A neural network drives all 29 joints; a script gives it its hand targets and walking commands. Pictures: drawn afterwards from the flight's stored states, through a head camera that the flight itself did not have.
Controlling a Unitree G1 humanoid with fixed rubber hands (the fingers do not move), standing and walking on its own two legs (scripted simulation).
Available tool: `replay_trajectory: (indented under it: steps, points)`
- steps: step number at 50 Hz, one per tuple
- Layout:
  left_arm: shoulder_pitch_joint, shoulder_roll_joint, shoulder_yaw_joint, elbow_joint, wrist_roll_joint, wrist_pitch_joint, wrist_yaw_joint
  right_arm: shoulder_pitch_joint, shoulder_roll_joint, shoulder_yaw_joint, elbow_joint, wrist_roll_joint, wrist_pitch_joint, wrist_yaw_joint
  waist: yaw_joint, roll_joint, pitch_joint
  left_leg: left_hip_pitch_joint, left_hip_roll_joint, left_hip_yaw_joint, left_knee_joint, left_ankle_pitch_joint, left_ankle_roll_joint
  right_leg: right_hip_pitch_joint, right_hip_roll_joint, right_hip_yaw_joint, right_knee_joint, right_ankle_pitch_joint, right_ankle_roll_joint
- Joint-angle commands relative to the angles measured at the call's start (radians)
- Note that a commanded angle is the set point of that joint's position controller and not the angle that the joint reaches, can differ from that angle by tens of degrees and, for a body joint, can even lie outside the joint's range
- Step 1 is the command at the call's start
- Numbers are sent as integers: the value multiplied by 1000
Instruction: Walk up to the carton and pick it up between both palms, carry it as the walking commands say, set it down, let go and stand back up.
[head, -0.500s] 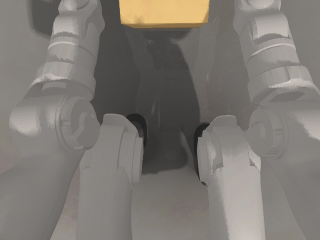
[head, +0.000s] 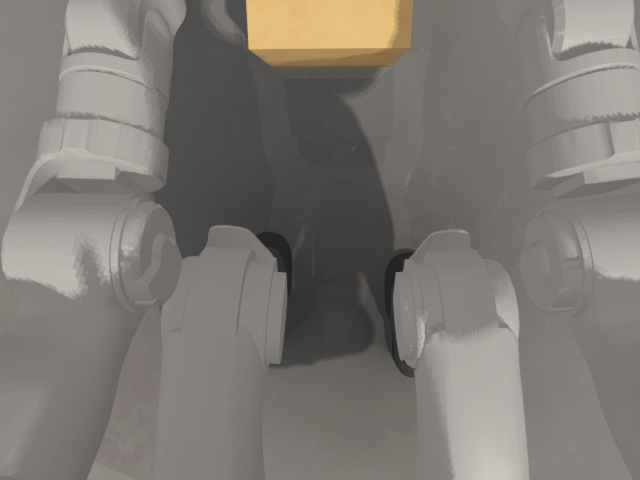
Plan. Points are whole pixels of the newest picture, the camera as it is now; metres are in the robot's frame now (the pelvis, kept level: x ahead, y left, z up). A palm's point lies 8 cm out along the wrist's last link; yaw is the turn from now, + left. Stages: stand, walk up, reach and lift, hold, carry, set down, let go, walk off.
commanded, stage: set down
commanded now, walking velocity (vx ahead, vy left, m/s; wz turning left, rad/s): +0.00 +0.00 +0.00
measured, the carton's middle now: out of the picture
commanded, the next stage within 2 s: let go in 1.12 s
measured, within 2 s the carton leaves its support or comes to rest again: neither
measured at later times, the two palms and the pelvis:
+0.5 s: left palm out of the picture +0.57 +0.19 -0.01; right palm out of the picture +0.60 -0.12 +0.00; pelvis +0.00 +0.00 +0.09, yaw +1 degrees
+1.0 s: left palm out of the picture +0.55 +0.20 +0.15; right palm out of the picture +0.58 -0.12 +0.15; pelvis -0.01 +0.00 +0.22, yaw +1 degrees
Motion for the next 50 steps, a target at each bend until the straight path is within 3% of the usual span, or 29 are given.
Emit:
replay_trajectory:
  steps: [1, 3, 4, 5, 7, 10, 11, 14, 15, 16, 17, 18, 19, 21, 22, 26, 28, 29, 30, 31, 32, 36, 37, 41, 44, 45, 46, 48, 50]
  points:
    - [-190, 165, 2, -247, -109, 61, 26, -336, -179, -22, -176, -4, 45, -28, 69, -162, -2027, 854, -39, 136, -240, 493, 10, 928, -6, -32, -273, 550, 8]
    - [-198, 123, -42, -281, -136, 96, 23, -317, -173, -66, -169, -14, 72, -33, -9, -97, -2018, 895, -29, 122, -264, 461, -2, 882, -12, -44, -317, 500, -6]
    - [-169, 118, -22, -271, -112, 108, 25, -311, -159, -33, -175, 9, 88, -30, 46, -68, -2000, 897, -33, 140, -283, 444, 2, 881, -11, -34, -333, 469, -11]
    - [-174, 116, -38, -249, -114, 134, 24, -328, -192, -67, -227, -19, 95, -35, -9, -78, -1944, 927, -29, 129, -320, 406, 2, 819, -5, -63, -367, 411, -11]
    - [-185, 135, -25, -288, -101, 158, 26, -391, -183, -34, -321, 5, 111, -31, 58, -96, -2047, 969, -32, 125, -349, 433, 18, 907, -8, -60, -381, 440, -10]
    - [-232, 133, -12, -342, -91, 186, 35, -348, -208, -92, -254, -39, 139, -31, 9, -72, -2003, 951, -35, 119, -380, 403, 3, 868, -8, -57, -422, 421, -20]
    - [-238, 172, 33, -426, -74, 185, 40, -352, -203, -73, -303, -31, 148, -30, 57, -105, -2092, 966, -42, 139, -387, 470, 13, 989, -1, -41, -418, 513, -15]
    - [-198, 107, -30, -300, -102, 215, 17, -314, -170, -55, -200, -36, 174, -18, 1, -102, -1948, 915, -44, 141, -429, 413, 17, 929, 4, -53, -490, 462, -19]
    - [-223, 160, 8, -390, -70, 205, 14, -337, -158, -55, -263, -26, 167, -9, 45, -111, -2016, 964, -50, 142, -452, 455, 27, 973, 7, -56, -485, 509, -12]
    - [-236, 131, -16, -430, -88, 214, 22, -355, -185, -83, -321, -26, 164, -18, 2, -59, -2114, 1077, -47, 129, -441, 492, 15, 966, 9, -60, -496, 517, -20]
    - [-219, 145, -5, -445, -104, 224, 23, -408, -199, -55, -424, -9, 168, -17, 48, -103, -2184, 1114, -48, 132, -449, 551, 20, 1019, 10, -61, -497, 565, -15]
    - [-192, 153, -7, -420, -97, 235, 23, -316, -227, -104, -334, -40, 179, -21, 2, -85, -2211, 1121, -56, 130, -461, 543, 9, 1034, 15, -66, -514, 576, -16]
    - [-151, 151, -5, -451, -88, 235, 23, -343, -201, -81, -415, -29, 179, -20, 39, -109, -2217, 1116, -55, 128, -485, 589, 24, 1107, 21, -59, -507, 648, -14]
    - [-140, 153, 15, -393, -61, 247, 19, -296, -188, -91, -323, -42, 196, -15, 63, -75, -2124, 1103, -56, 130, -517, 555, 20, 1067, 15, -42, -550, 598, -17]
    - [-133, 134, 5, -296, -78, 248, 6, -256, -179, -78, -232, -56, 200, -7, 19, -86, -2010, 1027, -59, 136, -515, 516, 21, 1044, 10, -34, -583, 582, -15]
    - [-169, 188, 38, -537, -57, 241, 14, -289, -164, -57, -394, -7, 205, -4, 89, -124, -2243, 1184, -58, 119, -614, 633, 28, 1239, 25, -32, -637, 702, -7]
    - [-164, 148, -12, -459, -84, 254, 7, -275, -185, -79, -339, -31, 205, -1, 19, -97, -2206, 1226, -61, 116, -625, 672, 21, 1194, 31, -50, -666, 723, -5]
    - [-167, 153, -14, -512, -79, 256, 0, -271, -170, -71, -373, -11, 213, 3, 31, -85, -2221, 1275, -58, 101, -653, 680, 30, 1229, 28, -42, -697, 732, -15]
    - [-129, 164, 5, -397, -71, 272, -1, -254, -199, -84, -302, -42, 221, -1, 19, -114, -2158, 1239, -58, 115, -665, 657, 23, 1219, 19, -36, -729, 700, -9]
    - [-190, 131, -38, -528, -94, 266, -3, -230, -184, -112, -349, -43, 212, -4, -37, -42, -2221, 1360, -50, 90, -685, 744, 12, 1213, 28, -53, -741, 761, -13]
    - [-181, 172, 13, -533, -56, 266, -5, -223, -166, -102, -325, -39, 223, -4, 31, -62, -2184, 1325, -55, 93, -702, 705, 20, 1235, 23, -31, -761, 731, -10]
    - [-146, 200, 20, -428, -54, 287, 6, -306, -206, -84, -340, -29, 231, 6, 52, -121, -2197, 1363, -46, 98, -780, 678, 22, 1286, 20, -29, -832, 703, 0]
    - [-107, 168, 33, -399, -59, 291, 4, -297, -214, -91, -317, -47, 230, 12, 45, -155, -2163, 1300, -46, 101, -807, 644, 23, 1338, 18, -28, -856, 693, -7]
    - [-273, 145, -33, -465, -93, 290, -5, -289, -245, -134, -196, -65, 235, 18, -34, -26, -2058, 1372, -33, 87, -891, 561, -2, 1250, 3, -29, -946, 584, -26]
    - [-273, 212, 20, -483, -66, 292, 0, -410, -243, -101, -352, -24, 241, 20, 52, -90, -2177, 1454, -42, 99, -942, 599, 14, 1379, 6, -20, -994, 609, -10]
    - [-252, 171, -35, -471, -117, 310, 4, -384, -254, -103, -312, -18, 246, 21, 4, -99, -2232, 1546, -34, 80, -981, 604, 9, 1408, 8, -38, -1020, 609, -15]
    - [-201, 179, -3, -421, -83, 315, 4, -365, -242, -103, -302, -17, 249, 28, 33, -113, -2158, 1505, -26, 84, -987, 586, 13, 1399, 6, -26, -1035, 604, -12]
    - [-281, 153, -33, -511, -106, 323, 5, -401, -288, -119, -345, -40, 253, 28, -21, -119, -2172, 1531, -30, 76, -1028, 573, 9, 1442, 5, -27, -1076, 603, -21]
    - [-252, 158, 0, -378, -52, 315, 3, -374, -231, -113, -205, -53, 254, 44, 23, -90, -1967, 1478, -12, 72, -1068, 511, 8, 1352, -5, -10, -1120, 524, -16]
